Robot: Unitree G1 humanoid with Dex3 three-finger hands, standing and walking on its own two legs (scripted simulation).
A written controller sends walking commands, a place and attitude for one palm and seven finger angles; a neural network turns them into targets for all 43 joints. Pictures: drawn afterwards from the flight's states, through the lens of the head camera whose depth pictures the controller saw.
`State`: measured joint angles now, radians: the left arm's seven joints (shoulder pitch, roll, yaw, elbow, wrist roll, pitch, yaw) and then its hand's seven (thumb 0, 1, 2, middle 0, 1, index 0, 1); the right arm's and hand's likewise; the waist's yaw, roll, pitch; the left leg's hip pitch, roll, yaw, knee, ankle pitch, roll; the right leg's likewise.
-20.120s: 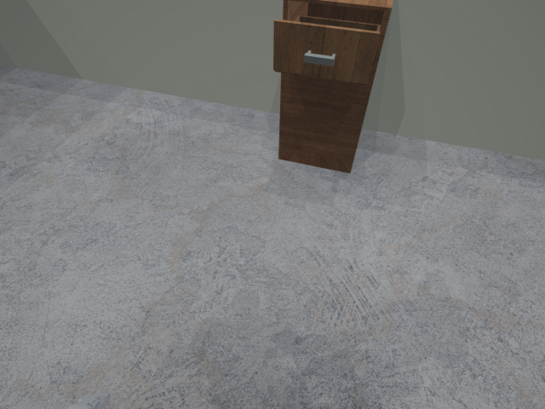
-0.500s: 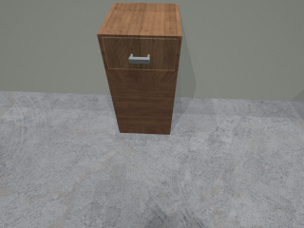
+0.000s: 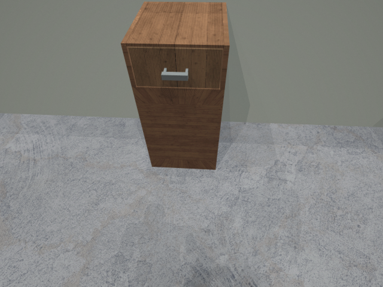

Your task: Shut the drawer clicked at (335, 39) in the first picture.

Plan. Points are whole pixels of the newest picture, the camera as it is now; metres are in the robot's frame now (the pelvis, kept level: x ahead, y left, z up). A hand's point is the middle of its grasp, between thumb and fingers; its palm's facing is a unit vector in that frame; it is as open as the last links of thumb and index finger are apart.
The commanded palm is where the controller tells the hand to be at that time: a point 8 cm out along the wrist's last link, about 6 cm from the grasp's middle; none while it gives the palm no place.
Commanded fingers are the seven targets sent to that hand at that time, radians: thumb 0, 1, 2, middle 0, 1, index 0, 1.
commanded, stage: look to check the result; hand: left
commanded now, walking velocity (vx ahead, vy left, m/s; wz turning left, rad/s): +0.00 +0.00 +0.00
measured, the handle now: (175, 73) +0.89 +0.12 -0.05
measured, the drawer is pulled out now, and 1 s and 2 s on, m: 0.00 0.00 0.00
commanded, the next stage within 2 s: stand and wait in 0.10 s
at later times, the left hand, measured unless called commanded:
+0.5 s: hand out of the picture +0.07 +0.22 -0.16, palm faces -0.01 -0.95 -0.30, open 7.4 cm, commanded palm none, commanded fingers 0.00 0.90 0.90 -0.20 -0.30 -0.20 -0.30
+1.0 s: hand out of the picture +0.08 +0.22 -0.16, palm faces -0.02 -0.95 -0.31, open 7.4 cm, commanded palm none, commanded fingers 0.00 0.90 0.90 -0.20 -0.30 -0.20 -0.30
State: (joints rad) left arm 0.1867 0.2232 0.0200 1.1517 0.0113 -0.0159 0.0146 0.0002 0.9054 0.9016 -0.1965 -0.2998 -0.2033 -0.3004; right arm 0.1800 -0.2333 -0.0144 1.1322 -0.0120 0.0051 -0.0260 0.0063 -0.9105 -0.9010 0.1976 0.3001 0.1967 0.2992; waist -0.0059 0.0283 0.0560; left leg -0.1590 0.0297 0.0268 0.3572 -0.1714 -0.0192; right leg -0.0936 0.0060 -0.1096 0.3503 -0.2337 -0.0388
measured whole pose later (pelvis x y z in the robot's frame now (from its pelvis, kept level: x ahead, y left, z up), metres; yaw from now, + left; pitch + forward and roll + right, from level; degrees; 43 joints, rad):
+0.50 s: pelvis +0.01 -0.01 +0.00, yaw +0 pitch -2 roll +0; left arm 0.14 0.26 0.02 1.14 0.01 -0.02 0.01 0.00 0.90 0.90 -0.20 -0.30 -0.20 -0.30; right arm 0.16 -0.28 -0.01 1.13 -0.01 0.01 -0.02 0.01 -0.91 -0.90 0.20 0.30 0.20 0.30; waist -0.01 0.03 0.05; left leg -0.13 0.04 0.03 0.33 -0.17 -0.03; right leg -0.06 0.02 -0.10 0.32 -0.23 -0.05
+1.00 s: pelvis +0.01 -0.01 +0.00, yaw -1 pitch -2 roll +0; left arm 0.14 0.28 0.02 1.14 0.01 -0.02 0.01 0.00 0.90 0.90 -0.20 -0.30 -0.20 -0.30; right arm 0.15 -0.29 -0.01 1.13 -0.01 0.00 -0.02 0.01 -0.91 -0.90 0.20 0.30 0.20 0.30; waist -0.01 0.02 0.05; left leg -0.11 0.04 0.04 0.31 -0.17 -0.03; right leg -0.05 0.02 -0.09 0.30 -0.23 -0.05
